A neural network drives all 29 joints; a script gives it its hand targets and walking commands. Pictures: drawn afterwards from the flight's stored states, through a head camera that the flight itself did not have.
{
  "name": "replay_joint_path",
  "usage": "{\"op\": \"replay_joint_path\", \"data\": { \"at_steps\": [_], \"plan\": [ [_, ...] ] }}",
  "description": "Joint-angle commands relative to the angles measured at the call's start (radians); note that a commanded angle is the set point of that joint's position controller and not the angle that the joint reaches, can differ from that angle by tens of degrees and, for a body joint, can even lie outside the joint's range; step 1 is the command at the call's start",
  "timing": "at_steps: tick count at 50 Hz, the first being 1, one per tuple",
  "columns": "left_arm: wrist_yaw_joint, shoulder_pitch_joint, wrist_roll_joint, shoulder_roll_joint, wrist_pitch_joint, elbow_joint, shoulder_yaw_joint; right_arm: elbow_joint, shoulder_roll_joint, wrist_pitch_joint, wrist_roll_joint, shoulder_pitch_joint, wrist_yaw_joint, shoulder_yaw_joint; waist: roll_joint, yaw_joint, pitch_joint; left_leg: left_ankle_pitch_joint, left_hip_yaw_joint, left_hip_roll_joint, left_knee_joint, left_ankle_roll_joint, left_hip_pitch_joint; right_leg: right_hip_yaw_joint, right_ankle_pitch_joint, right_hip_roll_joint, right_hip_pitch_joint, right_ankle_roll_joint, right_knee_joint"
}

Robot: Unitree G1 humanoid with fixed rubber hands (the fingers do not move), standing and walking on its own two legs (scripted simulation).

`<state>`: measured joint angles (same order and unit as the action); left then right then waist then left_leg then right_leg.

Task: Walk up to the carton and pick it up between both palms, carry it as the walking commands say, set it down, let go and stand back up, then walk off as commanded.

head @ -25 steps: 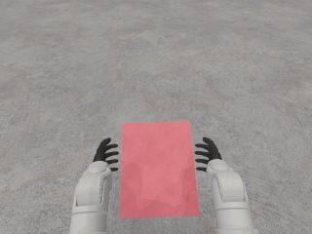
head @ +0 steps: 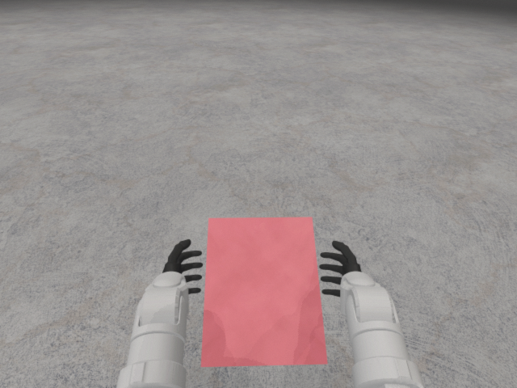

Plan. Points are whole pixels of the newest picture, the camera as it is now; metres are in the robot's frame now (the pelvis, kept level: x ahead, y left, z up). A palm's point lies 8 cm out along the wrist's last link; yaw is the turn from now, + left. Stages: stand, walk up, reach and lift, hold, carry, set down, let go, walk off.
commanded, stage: set down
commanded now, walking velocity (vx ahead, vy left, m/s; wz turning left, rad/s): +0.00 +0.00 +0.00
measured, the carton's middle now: (260, 291) +0.34 -0.02 -0.07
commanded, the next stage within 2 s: none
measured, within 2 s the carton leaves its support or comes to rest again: neither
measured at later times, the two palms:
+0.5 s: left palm (182, 299) +0.32 +0.13 -0.04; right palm (337, 300) +0.30 -0.16 -0.04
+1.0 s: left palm (192, 314) +0.34 +0.12 -0.14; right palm (326, 315) +0.32 -0.16 -0.14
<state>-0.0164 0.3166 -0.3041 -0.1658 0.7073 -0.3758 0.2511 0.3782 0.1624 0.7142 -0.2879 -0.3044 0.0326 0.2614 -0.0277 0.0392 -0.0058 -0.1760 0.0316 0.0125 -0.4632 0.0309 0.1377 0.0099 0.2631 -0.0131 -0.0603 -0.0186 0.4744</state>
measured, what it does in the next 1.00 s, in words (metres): lowers itself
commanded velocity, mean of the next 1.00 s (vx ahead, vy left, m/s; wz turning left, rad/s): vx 0.00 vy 0.00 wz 0.00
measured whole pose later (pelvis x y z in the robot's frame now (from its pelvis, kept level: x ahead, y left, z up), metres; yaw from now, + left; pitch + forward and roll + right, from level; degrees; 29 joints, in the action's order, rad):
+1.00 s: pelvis -0.02 +0.00 -0.08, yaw -1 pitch +26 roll -1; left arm -0.12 0.52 -0.27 -0.18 0.22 -0.57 0.38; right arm 0.55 0.18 0.23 -0.23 -0.48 0.08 0.41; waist 0.00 0.04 0.14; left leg -0.30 0.01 0.01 -1.01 0.04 1.16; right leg 0.01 0.41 -0.03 -1.09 -0.01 1.05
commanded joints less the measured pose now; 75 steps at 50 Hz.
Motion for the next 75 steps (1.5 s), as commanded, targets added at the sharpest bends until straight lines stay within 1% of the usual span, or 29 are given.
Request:
{"op": "replay_joint_path", "data": {
  "at_steps": [1, 3, 5, 7, 12, 14, 18, 23, 28, 35, 41, 47, 51, 62, 75],
  "plan": [
    [0.263, 0.592, 0.226, -0.96, -0.082, -0.08, -0.423, 0.06, 0.982, -0.098, 0.243, -0.65, -0.272, -0.426, 0.022, -0.017, 0.14, -0.119, -0.152, 0.034, 0.007, 0.017, -0.175, -0.143, 0.149, -0.002, -0.308, -0.056, -0.113],
    [0.263, 0.658, 0.197, -0.964, -0.111, -0.149, -0.371, 0.129, 0.981, -0.133, 0.215, -0.722, -0.276, -0.37, 0.025, -0.024, 0.166, -0.147, -0.15, 0.037, -0.014, 0.015, -0.161, -0.141, 0.183, -0.006, -0.342, -0.056, -0.089],
    [0.259, 0.7, 0.175, -0.972, -0.139, -0.202, -0.33, 0.18, 0.976, -0.168, 0.191, -0.773, -0.277, -0.323, 0.03, -0.023, 0.193, -0.159, -0.153, 0.037, -0.026, 0.012, -0.153, -0.134, 0.19, -0.012, -0.37, -0.056, -0.065],
    [0.253, 0.727, 0.161, -0.982, -0.165, -0.245, -0.302, 0.219, 0.965, -0.198, 0.17, -0.807, -0.275, -0.285, 0.034, -0.014, 0.209, -0.158, -0.155, 0.037, -0.038, 0.01, -0.148, -0.128, 0.186, -0.016, -0.401, -0.055, -0.047],
    [0.235, 0.741, 0.134, -0.987, -0.226, -0.317, -0.26, 0.274, 0.93, -0.261, 0.125, -0.828, -0.264, -0.224, 0.029, 0.01, 0.247, -0.13, -0.161, 0.033, -0.066, 0.005, -0.105, -0.114, 0.143, -0.029, -0.438, -0.054, -0.002],
    [0.226, 0.732, 0.122, -0.983, -0.25, -0.332, -0.249, 0.286, 0.92, -0.283, 0.111, -0.821, -0.263, -0.214, 0.025, 0.012, 0.272, -0.108, -0.164, 0.03, -0.076, 0.005, -0.078, -0.11, 0.111, -0.035, -0.445, -0.052, 0.018],
    [0.211, 0.706, 0.099, -0.976, -0.303, -0.334, -0.246, 0.291, 0.911, -0.33, 0.093, -0.793, -0.267, -0.218, 0.025, 0.006, 0.337, -0.048, -0.169, 0.027, -0.098, 0.006, -0.024, -0.106, 0.043, -0.047, -0.461, -0.046, 0.058],
    [0.198, 0.672, 0.086, -0.969, -0.373, -0.3, -0.281, 0.271, 0.905, -0.394, 0.086, -0.753, -0.271, -0.259, 0.036, -0.005, 0.434, 0.051, -0.168, 0.035, -0.142, 0.008, 0.029, -0.102, -0.039, -0.063, -0.5, -0.04, 0.107],
    [0.189, 0.645, 0.086, -0.957, -0.436, -0.28, -0.334, 0.252, 0.895, -0.455, 0.084, -0.709, -0.269, -0.292, 0.05, 0.007, 0.516, 0.105, -0.165, 0.048, -0.203, 0.011, 0.092, -0.101, -0.075, -0.076, -0.581, -0.033, 0.167],
    [0.183, 0.637, 0.104, -0.931, -0.5, -0.264, -0.399, 0.216, 0.885, -0.513, 0.107, -0.689, -0.259, -0.359, 0.049, 0.009, 0.637, 0.147, -0.161, 0.066, -0.312, 0.012, 0.223, -0.098, -0.107, -0.094, -0.69, -0.014, 0.276],
    [0.177, 0.65, 0.128, -0.933, -0.518, -0.255, -0.45, 0.183, 0.888, -0.528, 0.144, -0.7, -0.246, -0.426, 0.039, 0.011, 0.765, 0.171, -0.155, 0.087, -0.416, 0.004, 0.333, -0.089, -0.133, -0.104, -0.771, 0.007, 0.372],
    [0.172, 0.672, 0.133, -0.934, -0.514, -0.266, -0.458, 0.187, 0.899, -0.52, 0.167, -0.721, -0.237, -0.455, 0.041, 0.004, 0.837, 0.145, -0.138, 0.103, -0.498, 0.0, 0.45, -0.087, -0.115, -0.111, -0.856, 0.021, 0.446],
    [0.168, 0.691, 0.134, -0.929, -0.509, -0.28, -0.447, 0.206, 0.901, -0.515, 0.173, -0.738, -0.231, -0.453, 0.046, 0.001, 0.858, 0.116, -0.129, 0.109, -0.546, -0.002, 0.521, -0.087, -0.09, -0.114, -0.922, 0.025, 0.49],
    [0.143, 0.767, 0.146, -0.905, -0.514, -0.326, -0.416, 0.241, 0.877, -0.52, 0.178, -0.818, -0.207, -0.417, 0.06, 0.012, 0.898, 0.041, -0.121, 0.121, -0.666, -0.004, 0.675, -0.074, -0.019, -0.129, -1.099, 0.028, 0.61],
    [0.097, 0.884, 0.173, -0.901, -0.517, -0.321, -0.436, 0.256, 0.847, -0.529, 0.21, -0.948, -0.196, -0.411, 0.073, 0.013, 1.001, -0.005, -0.115, 0.135, -0.811, -0.015, 0.773, -0.04, 0.045, -0.151, -1.283, 0.03, 0.777]
  ]
}}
